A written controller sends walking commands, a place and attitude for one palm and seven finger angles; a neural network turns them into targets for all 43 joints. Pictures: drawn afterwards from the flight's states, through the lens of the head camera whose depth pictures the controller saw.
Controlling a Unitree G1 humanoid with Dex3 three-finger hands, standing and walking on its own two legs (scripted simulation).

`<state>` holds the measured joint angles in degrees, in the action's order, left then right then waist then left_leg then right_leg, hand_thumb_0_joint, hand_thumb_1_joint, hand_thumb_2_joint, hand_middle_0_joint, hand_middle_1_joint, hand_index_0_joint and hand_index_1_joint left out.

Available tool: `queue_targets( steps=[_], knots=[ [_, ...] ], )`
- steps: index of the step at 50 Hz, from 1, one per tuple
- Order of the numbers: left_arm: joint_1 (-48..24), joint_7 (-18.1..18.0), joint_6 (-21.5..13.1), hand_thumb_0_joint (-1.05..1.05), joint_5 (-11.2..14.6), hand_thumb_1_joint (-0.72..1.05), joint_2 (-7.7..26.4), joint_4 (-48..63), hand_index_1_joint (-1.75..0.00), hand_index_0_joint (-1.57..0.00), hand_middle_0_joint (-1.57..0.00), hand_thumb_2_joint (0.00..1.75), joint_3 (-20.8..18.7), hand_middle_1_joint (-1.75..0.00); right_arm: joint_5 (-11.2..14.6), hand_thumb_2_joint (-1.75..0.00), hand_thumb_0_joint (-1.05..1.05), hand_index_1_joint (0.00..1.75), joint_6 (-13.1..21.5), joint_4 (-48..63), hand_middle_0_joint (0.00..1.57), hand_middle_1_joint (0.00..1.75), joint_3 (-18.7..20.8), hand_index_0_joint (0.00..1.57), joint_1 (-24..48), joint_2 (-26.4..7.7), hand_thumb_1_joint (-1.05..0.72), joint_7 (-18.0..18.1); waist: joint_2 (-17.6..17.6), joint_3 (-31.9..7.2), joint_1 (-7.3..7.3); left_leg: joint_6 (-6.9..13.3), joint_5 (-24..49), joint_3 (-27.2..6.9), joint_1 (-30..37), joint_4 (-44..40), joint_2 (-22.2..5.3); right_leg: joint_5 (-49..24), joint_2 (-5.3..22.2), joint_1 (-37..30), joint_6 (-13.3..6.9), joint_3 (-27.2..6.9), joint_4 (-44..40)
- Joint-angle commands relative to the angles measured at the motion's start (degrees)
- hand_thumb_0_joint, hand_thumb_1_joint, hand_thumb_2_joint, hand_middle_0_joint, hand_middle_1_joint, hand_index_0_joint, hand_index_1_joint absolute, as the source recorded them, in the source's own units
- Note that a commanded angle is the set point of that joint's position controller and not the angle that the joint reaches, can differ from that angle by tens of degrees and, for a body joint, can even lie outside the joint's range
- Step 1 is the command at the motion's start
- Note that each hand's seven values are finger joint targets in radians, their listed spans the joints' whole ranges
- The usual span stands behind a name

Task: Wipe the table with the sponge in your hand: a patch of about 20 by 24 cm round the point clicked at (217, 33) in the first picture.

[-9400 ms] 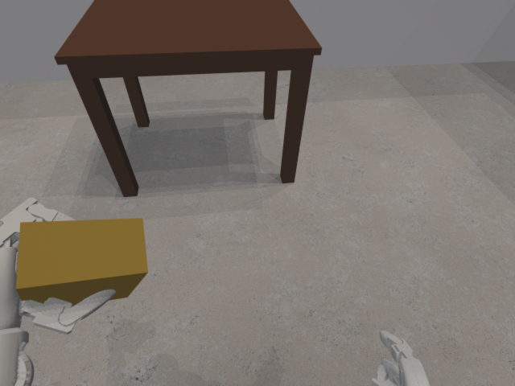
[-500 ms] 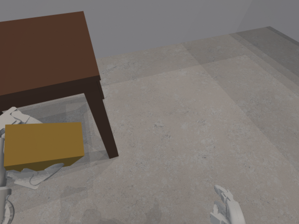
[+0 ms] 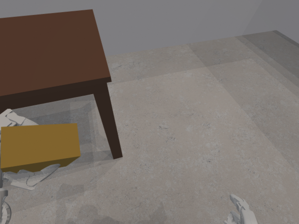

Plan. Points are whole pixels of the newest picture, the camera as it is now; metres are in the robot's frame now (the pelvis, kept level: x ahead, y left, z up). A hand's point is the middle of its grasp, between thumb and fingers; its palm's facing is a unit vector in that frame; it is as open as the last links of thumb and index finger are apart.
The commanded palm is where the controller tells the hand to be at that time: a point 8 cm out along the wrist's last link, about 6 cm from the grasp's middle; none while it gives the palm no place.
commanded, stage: take the last steps up to it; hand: left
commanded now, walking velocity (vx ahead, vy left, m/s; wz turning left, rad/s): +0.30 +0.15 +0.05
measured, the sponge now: (50, 149) +0.23 +0.22 +0.15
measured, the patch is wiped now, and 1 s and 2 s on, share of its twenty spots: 0.00 0.00 0.00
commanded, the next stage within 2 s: come to a stop and stand still in 0.96 s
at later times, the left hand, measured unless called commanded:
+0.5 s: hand (21, 107) +0.32 +0.31 +0.17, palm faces +0.40 -0.80 -0.45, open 10.1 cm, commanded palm +0.25 +0.35 +0.18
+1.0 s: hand (31, 81) +0.41 +0.33 +0.17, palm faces +0.37 -0.79 -0.48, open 10.1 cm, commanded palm +0.34 +0.38 +0.18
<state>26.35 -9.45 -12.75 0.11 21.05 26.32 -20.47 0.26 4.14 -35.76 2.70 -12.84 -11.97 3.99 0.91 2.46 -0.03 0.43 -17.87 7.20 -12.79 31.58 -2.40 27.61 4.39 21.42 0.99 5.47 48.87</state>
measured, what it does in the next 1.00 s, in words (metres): walks ahead: left foot, then right foot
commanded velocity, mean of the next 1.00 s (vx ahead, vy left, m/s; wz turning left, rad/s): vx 0.24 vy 0.15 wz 0.02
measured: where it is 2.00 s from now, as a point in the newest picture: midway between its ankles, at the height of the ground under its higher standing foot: outside the picture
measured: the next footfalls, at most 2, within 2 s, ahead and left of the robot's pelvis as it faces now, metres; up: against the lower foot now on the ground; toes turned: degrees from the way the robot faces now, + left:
left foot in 0.42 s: +0.17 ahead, +0.19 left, +0.00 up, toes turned +11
right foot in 0.76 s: +0.22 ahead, -0.01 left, +0.00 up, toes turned -10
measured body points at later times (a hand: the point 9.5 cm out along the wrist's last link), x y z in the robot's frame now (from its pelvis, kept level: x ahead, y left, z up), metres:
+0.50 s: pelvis +0.09 +0.07 -0.01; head +0.15 +0.08 +0.44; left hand +0.29 +0.35 +0.19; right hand +0.27 -0.17 -0.10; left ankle +0.14 +0.19 -0.73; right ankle +0.03 -0.07 -0.69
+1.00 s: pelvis +0.19 +0.10 +0.01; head +0.24 +0.08 +0.46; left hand +0.38 +0.37 +0.20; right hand +0.35 -0.15 -0.10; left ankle +0.21 +0.26 -0.67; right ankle +0.19 +0.00 -0.73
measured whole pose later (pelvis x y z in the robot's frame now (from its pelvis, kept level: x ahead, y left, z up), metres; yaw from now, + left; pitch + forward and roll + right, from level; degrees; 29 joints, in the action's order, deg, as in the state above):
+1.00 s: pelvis +0.19 +0.10 +0.01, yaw +2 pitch +1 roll +3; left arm 28.7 -8.6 -14.2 0.5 20.1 28.9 -19.9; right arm -0.1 2.1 -36.1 1.8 -9.7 -13.6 2.6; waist 1.1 5.7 -0.6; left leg -1.8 -19.1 4.7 -27.9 52.0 -4.0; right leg 16.4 6.8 14.1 -1.2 10.0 29.9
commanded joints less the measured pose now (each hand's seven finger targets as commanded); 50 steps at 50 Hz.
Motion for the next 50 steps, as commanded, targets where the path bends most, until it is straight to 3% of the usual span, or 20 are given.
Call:
queue_targets(
  steps=[1, 4, 6, 7, 10, 12, 16, 19, 20, 21, 22, 23, 25, 30, 36, 37, 39, 40, 44, 50],
  knots=[
    [-3.4, -0.4, -4.4, 0.0, 0.6, 0.1, 8.5, 15.9, -1.6, -1.2, -1.2, 1.3, -4.7, -1.6, 0.1, -0.9, 0.0, 0.3, 4.5, 7.3, 0.2, 0.3, 0.8, 0.2, 4.7, -6.7, -0.9, -0.5, -14.0, -3.4, 0.14, 8.5, 10.2, -10.8, 1.0, -11.0, -12.1, -0.6, -1.4, -0.5, 0.5, 3.8, -7.6],
    [-2.9, -0.3, -4.0, 0.0, 0.5, 0.1, 9.0, 12.5, -1.6, -1.2, -1.2, 1.3, -5.8, -1.6, 0.1, -0.9, 0.0, 0.3, 3.9, 6.9, 0.2, 0.3, 0.5, 0.2, 4.9, -6.4, -0.9, -0.7, -7.4, -6.4, 0.77, 5.0, 10.3, -5.9, -7.6, 2.4, -8.5, -11.7, 0.4, -17.2, -1.9, 1.0, -23.8],
    [-3.3, -0.3, -3.3, 0.0, 1.5, 0.1, 11.8, 8.7, -1.6, -1.2, -1.2, 1.3, -8.7, -1.6, 0.5, -0.9, 0.0, 0.3, 2.8, 8.5, 0.2, 0.3, 0.6, 0.2, 6.9, -5.2, -0.9, -1.3, 16.7, -5.8, 1.28, -0.2, -11.6, -2.0, -28.1, 30.5, 1.1, -16.8, 22.0, -24.8, -11.6, -34.8, -33.3],
    [-3.9, 0.2, -3.7, 0.0, 2.2, 0.1, 10.7, 8.3, -1.6, -1.2, -1.2, 1.3, -7.9, -1.6, 0.4, -0.9, 0.0, 0.3, 2.3, 7.5, 0.2, 0.3, 1.4, 0.2, 6.1, -6.5, -0.9, -1.6, 13.0, -3.2, 0.82, -1.2, -10.2, -8.3, -28.1, 36.5, -1.4, -11.7, 23.4, -19.8, -12.5, -35.3, -35.5],
    [-3.2, 0.9, -5.2, 0.0, 1.6, 0.1, 10.6, 10.6, -1.6, -1.2, -1.2, 1.3, -8.2, -1.6, 0.1, -0.9, 0.0, 0.3, 0.4, 6.9, 0.2, 0.3, -0.6, 0.2, 7.3, -4.5, -0.9, -1.7, 4.5, -2.6, 0.53, -2.0, -4.1, -8.5, -27.2, 35.0, -4.5, -21.9, 19.0, -15.9, -11.0, -18.0, -32.9],
    [-2.5, 0.6, -5.8, 0.0, 1.3, 0.1, 9.6, 11.1, -1.6, -1.2, -1.2, 1.3, -7.4, -1.6, -0.1, -0.9, 0.0, 0.3, 0.2, 7.3, 0.2, 0.3, -0.7, 0.2, 7.1, -4.4, -0.9, -1.7, 7.8, -3.9, 0.04, -1.8, -1.2, -5.7, -21.7, 24.5, -4.8, -29.2, 16.4, -14.0, -9.0, -9.5, -31.4],
    [-2.2, -0.8, -5.1, 0.0, 0.9, 0.1, 9.9, 16.1, -1.6, -1.2, -1.2, 1.3, -7.1, -1.6, -0.6, -0.9, 0.0, 0.3, 1.5, 9.5, 0.2, 0.3, -0.4, 0.2, 7.6, -3.3, -0.9, -1.2, 8.9, -7.3, 1.91, -0.6, 1.6, 3.2, -7.9, 5.5, -0.3, -28.2, 13.7, -13.8, -7.7, -5.9, -28.5],
    [-4.3, -1.3, -4.8, 0.0, 0.5, 0.1, 10.0, 18.1, -1.6, -1.2, -1.2, 1.3, -7.1, -1.6, -0.5, -0.9, 0.0, 0.3, 2.1, 9.8, 0.2, 0.3, 0.7, 0.2, 5.6, -4.1, -0.9, -0.4, 5.2, -9.0, 0.59, -0.7, 7.1, 6.3, 1.7, -5.3, 1.6, -24.6, 10.4, -13.1, -5.0, -3.1, -21.2],
    [-4.0, -1.3, -4.7, 0.0, 0.7, 0.1, 9.5, 17.7, -1.6, -1.2, -1.2, 1.3, -6.4, -1.6, 0.1, -0.9, 0.0, 0.3, 2.4, 9.9, 0.2, 0.3, 1.4, 0.2, 4.1, -5.1, -0.9, 0.0, 0.0, -9.8, -0.54, 0.4, 7.9, 2.8, 9.0, -7.7, -0.8, -22.6, 8.5, -8.5, -3.4, -1.6, -12.6],
    [-5.4, -1.3, -5.2, 0.0, 0.9, 0.1, 9.0, 20.8, -1.6, -1.2, -1.2, 1.3, -6.2, -1.6, 0.3, -0.9, 0.0, 0.3, 2.7, 10.4, 0.2, 0.3, 2.3, 0.2, 4.1, -7.0, -0.9, -0.1, -14.2, -12.6, -0.96, 4.6, 14.5, -9.5, 17.3, -9.2, -10.4, -10.4, 2.8, 1.3, -0.6, 2.4, 1.5],
    [-6.0, -1.5, -5.7, 0.0, 0.8, 0.1, 9.7, 21.3, -1.6, -1.2, -1.2, 1.3, -6.8, -1.6, 0.5, -0.9, 0.0, 0.3, 2.9, 10.9, 0.2, 0.3, 2.5, 0.2, 3.7, -7.1, -0.9, -0.4, -20.0, -12.5, -0.75, 10.1, 25.2, -22.8, 19.0, -11.8, -18.8, 10.0, -1.6, 9.9, 0.5, 1.5, 14.8],
    [-3.9, -1.1, -5.9, 0.0, 0.5, 0.1, 12.0, 16.5, -1.6, -1.2, -1.2, 1.3, -8.2, -1.6, 0.2, -0.9, 0.0, 0.3, 3.6, 9.5, 0.2, 0.3, 2.0, 0.2, 3.8, -6.4, -0.9, -0.6, -17.3, -12.7, -0.47, 13.5, 15.4, -26.4, 13.6, -14.0, -21.5, 10.2, 0.1, 11.4, -0.4, -2.4, 22.0],
    [-1.8, -0.9, -5.7, 0.0, 1.7, 0.1, 12.9, 18.7, -1.6, -1.2, -1.2, 1.3, -10.3, -1.6, 1.0, -0.9, 0.0, 0.3, 4.0, 8.8, 0.2, 0.3, 2.3, 0.2, 4.7, -5.7, -0.9, -0.6, -13.5, -11.5, -0.14, 15.2, 16.7, -22.8, 14.4, -11.9, -19.7, 5.2, 2.7, 17.0, 0.4, -4.2, 22.1],
    [3.9, -0.2, -5.0, 0.0, 2.1, 0.1, 9.4, 20.2, -1.6, -1.2, -1.2, 1.3, -8.2, -1.6, 0.7, -0.9, 0.0, 0.3, 5.5, 8.1, 0.2, 0.3, 1.1, 0.2, 4.7, -5.4, -0.9, -1.3, -14.2, -10.1, 0.19, 9.8, 23.2, -7.9, 6.6, -12.2, -13.5, -4.3, 1.2, 7.1, 0.9, 2.0, 3.9],
    [1.2, 0.0, -2.5, 0.0, 2.2, 0.1, 9.6, 12.0, -1.6, -1.2, -1.2, 1.3, -7.9, -1.6, 0.6, -0.9, 0.0, 0.3, 3.8, 7.6, 0.2, 0.3, 0.3, 0.2, 5.0, -5.9, -0.9, 0.2, -7.2, -9.0, 0.33, 5.5, 14.4, -4.8, -1.2, -4.0, -12.1, -11.8, -1.2, -10.7, 0.2, 4.8, -19.3],
    [-0.1, 0.0, -2.4, 0.0, 1.7, 0.1, 10.3, 10.2, -1.6, -1.2, -1.2, 1.3, -8.3, -1.6, 0.6, -0.9, 0.0, 0.3, 3.3, 7.3, 0.2, 0.3, 0.3, 0.2, 4.9, -5.8, -0.9, 0.3, -2.4, -9.2, 0.48, 4.1, 9.3, -2.8, -5.9, 3.2, -9.7, -15.7, 2.5, -15.7, -1.6, -0.3, -23.8],
    [-3.2, -0.1, -2.5, 0.0, 2.1, 0.1, 12.3, 8.1, -1.6, -1.2, -1.2, 1.3, -9.8, -1.6, 0.6, -0.9, 0.0, 0.3, 3.0, 8.8, 0.2, 0.3, 0.0, 0.2, 6.2, -4.8, -0.9, -0.5, 17.0, -8.2, 1.05, -0.7, -13.6, -1.2, -24.4, 29.4, 1.2, -24.7, 23.3, -22.5, -11.2, -33.3, -32.1],
    [-5.3, 0.1, -2.8, 0.0, 2.6, 0.1, 12.0, 9.3, -1.6, -1.2, -1.2, 1.3, -8.8, -1.6, 0.5, -0.9, 0.0, 0.3, 2.6, 7.6, 0.2, 0.3, 0.8, 0.2, 5.7, -6.2, -0.9, -1.4, 15.5, -7.8, 0.46, -1.6, -12.1, -7.2, -25.1, 37.8, 0.3, -22.4, 24.2, -20.2, -11.6, -34.6, -33.4],
    [-1.4, 0.0, -5.1, 0.0, 0.8, 0.1, 10.6, 12.4, -1.6, -1.2, -1.2, 1.3, -7.6, -1.6, -0.2, -0.9, 0.0, 0.3, 1.4, 6.6, 0.2, 0.3, -0.9, 0.2, 7.6, -4.5, -0.9, -1.4, 4.8, -5.7, 0.36, -2.6, -3.3, -7.0, -24.5, 36.4, -2.9, -43.2, 17.5, -17.1, -8.5, -10.5, -28.4],
    [4.8, -1.7, -4.9, 0.0, 1.1, 0.1, 12.2, 16.2, -1.6, -1.2, -1.2, 1.3, -10.9, -1.6, -0.6, -0.9, 0.0, 0.3, 0.9, 9.5, 0.2, 0.3, 0.4, 0.2, 6.6, -4.1, -0.9, -1.1, 9.0, -10.1, 1.69, -1.8, -0.7, 1.7, -12.3, 7.9, -0.4, -47.7, 15.4, -19.3, -7.6, -4.8, -24.5]
  ],
)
